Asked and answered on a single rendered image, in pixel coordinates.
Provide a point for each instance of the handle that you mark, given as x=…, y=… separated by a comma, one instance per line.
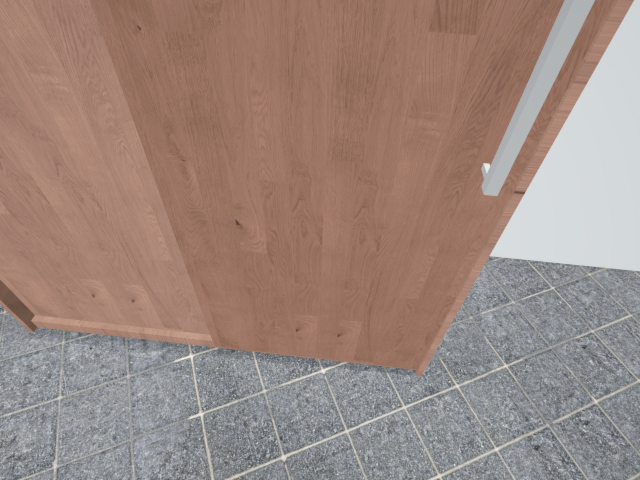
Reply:
x=564, y=32

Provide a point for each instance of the wardrobe door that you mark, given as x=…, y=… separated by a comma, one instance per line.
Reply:
x=320, y=160
x=84, y=233

